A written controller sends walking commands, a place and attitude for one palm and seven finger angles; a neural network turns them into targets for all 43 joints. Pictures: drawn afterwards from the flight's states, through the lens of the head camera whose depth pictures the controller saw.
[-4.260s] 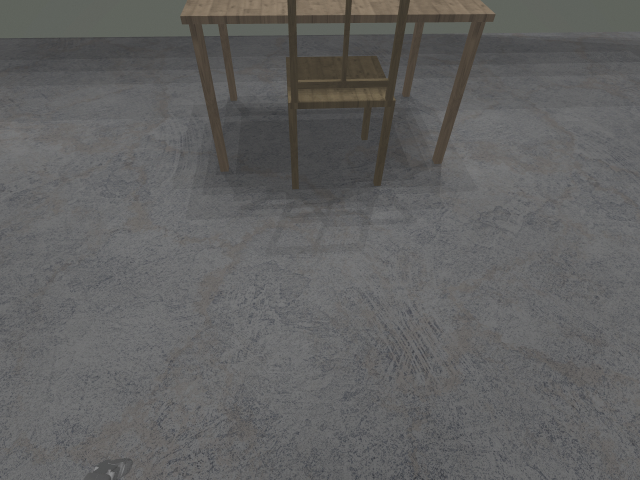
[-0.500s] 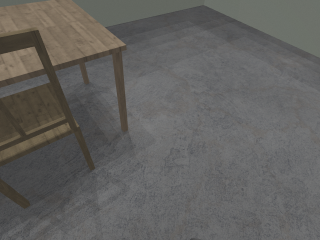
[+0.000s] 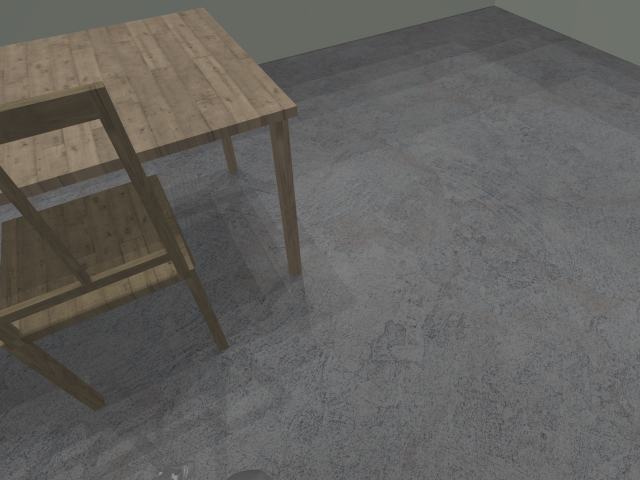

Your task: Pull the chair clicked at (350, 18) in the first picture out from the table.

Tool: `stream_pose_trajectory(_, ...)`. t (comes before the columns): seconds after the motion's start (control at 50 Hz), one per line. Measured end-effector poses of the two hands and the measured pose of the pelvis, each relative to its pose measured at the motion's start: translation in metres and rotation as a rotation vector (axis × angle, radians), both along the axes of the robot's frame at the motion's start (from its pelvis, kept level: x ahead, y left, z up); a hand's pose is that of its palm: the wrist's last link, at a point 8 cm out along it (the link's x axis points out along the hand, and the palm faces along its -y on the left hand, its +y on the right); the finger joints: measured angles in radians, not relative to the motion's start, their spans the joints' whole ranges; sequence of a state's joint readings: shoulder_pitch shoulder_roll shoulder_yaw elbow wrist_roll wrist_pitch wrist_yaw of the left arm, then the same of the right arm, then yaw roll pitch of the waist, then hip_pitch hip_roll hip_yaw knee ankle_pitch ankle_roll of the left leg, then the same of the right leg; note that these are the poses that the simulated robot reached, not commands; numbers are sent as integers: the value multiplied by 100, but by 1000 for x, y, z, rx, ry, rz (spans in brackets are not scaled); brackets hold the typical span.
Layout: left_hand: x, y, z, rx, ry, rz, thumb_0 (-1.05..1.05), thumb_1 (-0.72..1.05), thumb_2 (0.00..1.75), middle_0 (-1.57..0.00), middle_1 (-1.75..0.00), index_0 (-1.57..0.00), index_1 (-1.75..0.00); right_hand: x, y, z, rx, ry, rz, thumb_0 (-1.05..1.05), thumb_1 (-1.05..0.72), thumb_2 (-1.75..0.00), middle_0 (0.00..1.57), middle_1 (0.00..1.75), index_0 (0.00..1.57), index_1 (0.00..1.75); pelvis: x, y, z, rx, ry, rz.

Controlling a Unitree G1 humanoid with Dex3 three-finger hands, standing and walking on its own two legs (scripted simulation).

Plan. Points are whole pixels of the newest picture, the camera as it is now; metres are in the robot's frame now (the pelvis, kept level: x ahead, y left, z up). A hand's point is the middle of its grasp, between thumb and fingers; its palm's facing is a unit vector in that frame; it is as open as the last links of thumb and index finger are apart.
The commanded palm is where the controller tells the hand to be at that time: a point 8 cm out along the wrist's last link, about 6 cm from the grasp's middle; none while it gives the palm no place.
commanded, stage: turn to face it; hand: left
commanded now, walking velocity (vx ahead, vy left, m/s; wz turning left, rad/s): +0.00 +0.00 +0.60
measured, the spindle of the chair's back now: (41, 226) +0.55 +0.54 -0.05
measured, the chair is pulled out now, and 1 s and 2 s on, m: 0.00 0.00 0.00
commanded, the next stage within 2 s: take the last steps up to it in 0.80 s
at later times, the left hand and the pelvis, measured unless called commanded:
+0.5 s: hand out of the picture +0.04 +0.28 -0.16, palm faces +0.30 -0.92 -0.26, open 7.4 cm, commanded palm none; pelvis +0.01 +0.05 +0.01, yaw +16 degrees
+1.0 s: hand out of the picture -0.02 +0.20 -0.16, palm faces +0.48 -0.85 -0.23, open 7.3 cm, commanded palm none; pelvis +0.01 +0.01 +0.00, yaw +28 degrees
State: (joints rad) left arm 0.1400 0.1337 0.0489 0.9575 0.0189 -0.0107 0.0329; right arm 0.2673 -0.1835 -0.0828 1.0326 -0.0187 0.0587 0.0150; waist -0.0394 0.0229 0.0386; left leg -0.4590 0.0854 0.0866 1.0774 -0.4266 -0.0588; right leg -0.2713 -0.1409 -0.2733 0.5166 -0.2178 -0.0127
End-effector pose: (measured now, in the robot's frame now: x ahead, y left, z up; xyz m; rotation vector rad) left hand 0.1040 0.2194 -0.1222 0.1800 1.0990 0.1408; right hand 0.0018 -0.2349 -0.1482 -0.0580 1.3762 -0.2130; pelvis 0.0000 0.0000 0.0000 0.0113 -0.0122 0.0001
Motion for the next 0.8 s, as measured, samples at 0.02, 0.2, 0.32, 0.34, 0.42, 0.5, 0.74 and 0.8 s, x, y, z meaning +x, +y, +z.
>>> stream_pose_trajectory(0.02,-4,5,-2,-1,6,15,-1,93,90,-20,-30,-20,-30,14,-3,3,-16,-24,22,1,-91,-89,20,30,20,30,1,2,0,-2,1,13)
stream_pose_trajectory(0.2,-63,68,-44,-35,117,175,0,91,90,-20,-30,-20,-30,120,10,27,-160,-214,235,1,-91,-89,19,30,20,30,3,36,-20,-39,13,115)
stream_pose_trajectory(0.32,-89,97,-32,-23,190,244,0,91,90,-19,-30,-20,-30,133,35,42,-165,-200,317,0,-91,-89,20,30,20,30,5,47,-4,-57,32,178)
stream_pose_trajectory(0.34,-90,99,-28,-20,184,254,1,91,90,-19,-30,-20,-30,133,39,43,-159,-189,329,0,-91,-89,20,30,20,30,6,48,-1,-58,35,190)
stream_pose_trajectory(0.42,-92,106,-16,0,161,291,1,91,90,-19,-30,-20,-30,135,51,41,-128,-160,361,1,-91,-89,20,30,20,30,10,51,5,-56,38,232)
stream_pose_trajectory(0.5,-86,106,-8,21,131,318,1,91,90,-19,-30,-20,-30,136,56,34,-93,-142,382,1,-90,-89,20,30,21,30,13,46,6,-46,34,272)
stream_pose_trajectory(0.74,-73,55,10,73,7,364,0,91,90,-20,-30,-20,-30,151,27,-3,-7,-95,437,1,-90,-89,20,30,21,30,18,7,-5,-5,15,389)
stream_pose_trajectory(0.8,-88,41,14,60,27,401,0,91,90,-20,-30,-20,-30,160,23,0,-7,-91,463,1,-91,-89,20,30,20,30,19,4,0,3,10,418)
